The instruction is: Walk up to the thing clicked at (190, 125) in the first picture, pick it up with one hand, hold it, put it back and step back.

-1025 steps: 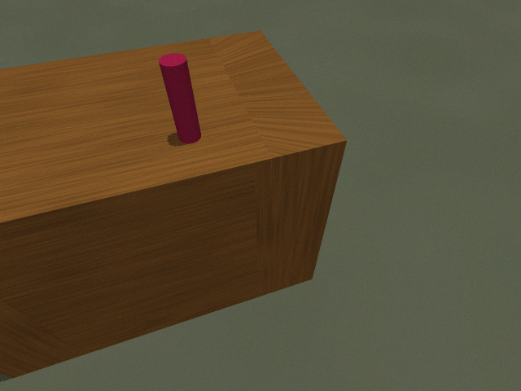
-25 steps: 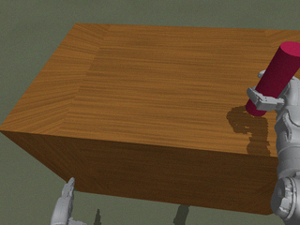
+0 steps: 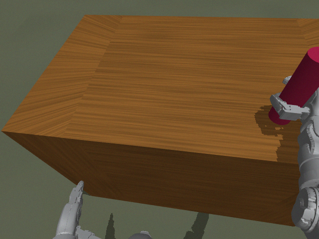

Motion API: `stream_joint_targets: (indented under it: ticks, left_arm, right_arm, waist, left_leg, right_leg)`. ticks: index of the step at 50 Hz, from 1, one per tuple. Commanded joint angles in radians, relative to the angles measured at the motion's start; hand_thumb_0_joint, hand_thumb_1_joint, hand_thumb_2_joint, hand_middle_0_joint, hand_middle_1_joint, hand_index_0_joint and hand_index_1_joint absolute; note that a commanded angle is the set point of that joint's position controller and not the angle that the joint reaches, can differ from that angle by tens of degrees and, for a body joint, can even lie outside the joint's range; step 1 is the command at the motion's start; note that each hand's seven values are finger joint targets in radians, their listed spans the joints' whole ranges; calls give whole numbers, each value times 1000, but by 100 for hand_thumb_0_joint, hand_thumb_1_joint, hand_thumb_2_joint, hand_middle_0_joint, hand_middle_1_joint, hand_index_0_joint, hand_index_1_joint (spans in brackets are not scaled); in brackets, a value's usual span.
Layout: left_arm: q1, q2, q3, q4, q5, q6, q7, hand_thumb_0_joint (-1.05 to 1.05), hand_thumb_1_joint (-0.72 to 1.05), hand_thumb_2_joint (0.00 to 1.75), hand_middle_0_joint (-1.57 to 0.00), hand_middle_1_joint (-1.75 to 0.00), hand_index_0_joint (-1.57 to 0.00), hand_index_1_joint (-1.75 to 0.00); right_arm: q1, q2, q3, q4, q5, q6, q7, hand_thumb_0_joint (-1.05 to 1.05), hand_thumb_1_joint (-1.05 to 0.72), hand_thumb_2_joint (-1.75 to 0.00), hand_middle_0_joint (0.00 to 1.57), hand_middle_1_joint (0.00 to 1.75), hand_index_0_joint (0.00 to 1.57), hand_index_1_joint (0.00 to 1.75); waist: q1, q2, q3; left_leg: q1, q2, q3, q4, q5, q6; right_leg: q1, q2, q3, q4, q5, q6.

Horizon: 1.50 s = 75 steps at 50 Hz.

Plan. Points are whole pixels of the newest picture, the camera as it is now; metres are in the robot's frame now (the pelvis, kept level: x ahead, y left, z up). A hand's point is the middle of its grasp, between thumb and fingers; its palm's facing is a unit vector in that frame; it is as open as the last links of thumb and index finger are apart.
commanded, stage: lower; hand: right
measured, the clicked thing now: (297, 91) +0.46 -0.25 +0.12
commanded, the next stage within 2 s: loosen in 0.26 s
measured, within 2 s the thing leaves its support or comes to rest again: rests again in 0.12 s
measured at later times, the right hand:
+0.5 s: hand (287, 102) +0.46 -0.25 +0.07, palm faces +0.24 +0.97 +0.02, open 7.8 cm
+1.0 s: hand (287, 100) +0.47 -0.25 +0.07, palm faces +0.24 +0.97 +0.03, open 14.8 cm
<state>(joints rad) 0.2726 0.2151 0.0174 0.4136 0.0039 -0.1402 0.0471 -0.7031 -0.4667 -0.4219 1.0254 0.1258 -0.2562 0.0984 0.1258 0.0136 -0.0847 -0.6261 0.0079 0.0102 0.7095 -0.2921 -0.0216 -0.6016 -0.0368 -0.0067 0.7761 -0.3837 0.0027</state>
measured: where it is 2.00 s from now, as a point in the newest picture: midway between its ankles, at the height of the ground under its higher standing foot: outside the picture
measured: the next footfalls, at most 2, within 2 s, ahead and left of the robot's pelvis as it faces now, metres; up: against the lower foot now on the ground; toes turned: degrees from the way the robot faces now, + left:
none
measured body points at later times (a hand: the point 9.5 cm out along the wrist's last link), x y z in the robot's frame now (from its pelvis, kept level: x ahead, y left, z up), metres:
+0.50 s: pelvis -0.01 +0.00 -0.02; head +0.06 -0.03 +0.43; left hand +0.14 +0.26 -0.06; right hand +0.44 -0.30 +0.08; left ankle +0.03 +0.14 -0.71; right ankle -0.01 -0.12 -0.71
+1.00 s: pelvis -0.01 +0.00 -0.02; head +0.07 -0.03 +0.42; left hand +0.14 +0.26 -0.05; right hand +0.45 -0.30 +0.07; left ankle +0.03 +0.14 -0.71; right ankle -0.01 -0.12 -0.71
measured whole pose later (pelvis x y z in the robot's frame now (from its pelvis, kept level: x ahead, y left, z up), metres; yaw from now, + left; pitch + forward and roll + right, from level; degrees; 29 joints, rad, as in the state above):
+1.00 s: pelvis -0.01 +0.00 -0.02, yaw +0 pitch +15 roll +2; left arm 0.35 0.23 0.02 0.25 0.01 -0.10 0.03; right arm -0.76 -0.49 -0.46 1.05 0.11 -0.27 0.11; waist 0.14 0.02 -0.11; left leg -0.77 0.01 0.01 0.85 -0.34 -0.02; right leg -0.75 -0.03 0.00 0.92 -0.43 0.00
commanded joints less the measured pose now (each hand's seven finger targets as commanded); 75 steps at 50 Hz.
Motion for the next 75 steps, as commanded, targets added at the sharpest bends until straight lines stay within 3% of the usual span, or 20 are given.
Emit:
stream_joint_targets:
  ticks: [1,3,5,8,11,12,16,18,26,36,49,54,57,60,63,64,69,71,72,75]
  left_arm:
    - [-58,175,79,-231,-8,-57,11,0,-56,6,-5,-4,-4,-5]
    - [10,211,117,-160,0,-48,17,0,-56,6,-5,-4,-5,-5]
    - [20,136,63,-157,-4,-45,3,0,-56,7,-5,-4,-4,-5]
    - [-40,188,87,-237,-3,-49,14,0,-56,6,-5,-4,-4,-5]
    - [30,130,54,-167,-3,-39,0,0,-56,6,-5,-4,-5,-5]
    - [-31,184,90,-259,-4,-45,8,0,-56,6,-6,-4,-5,-5]
    - [58,142,63,-184,2,-30,-2,0,-56,6,-6,-4,-5,-5]
    - [-17,174,80,-290,6,-40,2,0,-56,5,-5,-4,-5,-5]
    - [42,167,80,-291,3,-31,0,0,-50,2,-6,-6,-7,-4]
    - [33,176,76,-349,3,-29,1,0,-55,6,-6,-5,-5,-5]
    - [76,146,65,-311,0,-15,-3,0,-52,4,-6,-5,-6,-5]
    - [103,205,114,-366,-5,-4,4,0,-53,4,-6,-5,-6,-5]
    - [138,193,115,-287,-16,9,3,0,-53,4,-5,-5,-5,-5]
    - [55,204,116,-296,-22,9,12,0,-52,3,-5,-4,-5,-4]
    - [71,128,52,-196,-30,9,7,0,-52,3,-5,-4,-5,-4]
    - [26,124,33,-205,-36,5,9,0,-52,3,-5,-4,-5,-4]
    - [14,210,79,-198,-48,-9,33,0,-52,2,-5,-4,-6,-4]
    - [60,179,40,-151,-51,-13,32,0,-57,7,-6,-4,-5,-5]
    - [-13,165,35,-224,-50,-9,23,0,-54,5,-6,-4,-5,-5]
    - [103,205,92,-190,-53,11,5,0,-53,4,-5,-4,-5,-4]
  right_arm:
    - [-537,-329,-66,-327,16,-108,12,0,-44,-133,135,144,138,144]
    - [-522,-348,-68,-265,5,-104,12,0,-44,-133,135,145,138,145]
    - [-492,-237,-27,-258,19,-103,25,0,-42,-132,134,143,136,143]
    - [-555,-344,-69,-290,2,-120,10,0,-43,-132,134,143,137,143]
    - [-481,-255,-35,-208,6,-115,26,0,-42,-131,133,142,136,142]
    - [-553,-353,-78,-293,2,-127,17,0,-41,-133,133,143,136,143]
    - [-460,-270,-47,-152,-2,-113,23,0,-41,-132,133,143,135,143]
    - [-557,-330,-74,-254,-6,-133,20,0,-41,-130,131,141,134,141]
    - [-536,-313,-53,-193,-16,-119,21,0,-1,-67,115,90,115,91]
    - [-494,-274,-42,-151,-17,-93,22,0,42,-17,71,43,71,43]
    - [-486,-277,-55,-200,-13,-86,21,0,44,-10,15,12,14,12]
    - [-540,-383,-96,-356,-16,-87,21,0,44,-5,9,6,8,6]
    - [-461,-340,-79,-301,-6,-48,31,0,45,-3,9,4,7,4]
    - [-541,-455,-139,-364,-6,-31,23,0,48,-2,8,4,7,4]
    - [-524,-377,-77,-329,-2,7,60,0,49,-2,8,4,7,4]
    - [-514,-423,-91,-319,-2,23,68,0,47,-2,8,4,7,4]
    - [-479,-455,-91,-238,28,129,153,0,47,-3,7,4,7,4]
    - [-425,-402,-57,-169,38,164,189,0,51,-5,6,6,6,6]
    - [-429,-621,-85,-224,-90,147,130,0,53,-4,6,6,6,6]
    - [-360,-542,-47,-155,-100,165,70,0,56,-4,6,6,6,6]
  waist:
    - [-5,-134,-509]
    - [9,-137,-480]
    - [7,-149,-435]
    - [0,-107,-496]
    - [-3,-148,-445]
    - [1,-150,-525]
    - [10,-130,-383]
    - [16,-140,-510]
    - [14,-130,-405]
    - [13,-116,-448]
    - [1,-136,-438]
    - [-11,-191,-578]
    - [-25,-195,-493]
    - [-44,-168,-484]
    - [-52,-229,-441]
    - [-67,-221,-427]
    - [-39,-92,-408]
    - [-36,-59,-311]
    - [-117,-42,-308]
    - [-63,8,-224]
  left_leg:
    - [166,-25,6,-19,295,26]
    - [160,-25,9,-6,304,26]
    - [127,-25,8,-5,272,28]
    - [174,-22,5,2,257,22]
    - [118,-26,6,23,264,28]
    - [134,-25,3,24,274,25]
    - [57,-30,13,30,206,29]
    - [92,-27,8,39,226,28]
    - [52,-25,8,35,111,27]
    - [45,-30,21,64,166,32]
    - [53,-25,14,66,175,32]
    - [140,-25,14,71,287,34]
    - [128,-31,28,54,292,39]
    - [194,-24,19,25,290,37]
    - [170,-28,23,0,265,40]
    - [178,-28,23,-14,248,38]
    - [249,-21,26,-53,296,27]
    - [235,-17,25,-74,279,26]
    - [280,-4,28,-98,239,22]
    - [265,-1,23,-123,231,17]
  right_leg:
    - [249,17,17,-45,391,-1]
    - [227,19,16,-35,389,0]
    - [202,19,19,-37,364,0]
    - [177,23,14,-32,288,-8]
    - [157,23,20,-21,341,0]
    - [195,21,20,-9,357,-1]
    - [120,19,24,-11,298,-1]
    - [153,18,25,1,299,-1]
    - [64,22,19,-10,122,-10]
    - [89,14,31,12,234,1]
    - [82,19,19,18,225,-5]
    - [189,24,17,25,381,3]
    - [212,19,27,-3,463,13]
    - [186,22,17,-30,396,6]
    - [233,15,20,-58,426,15]
    - [236,15,20,-67,415,13]
    - [231,22,10,-100,384,-5]
    - [193,29,5,-121,341,-13]
    - [182,29,-5,-142,325,-7]
    - [173,37,-18,-174,271,-21]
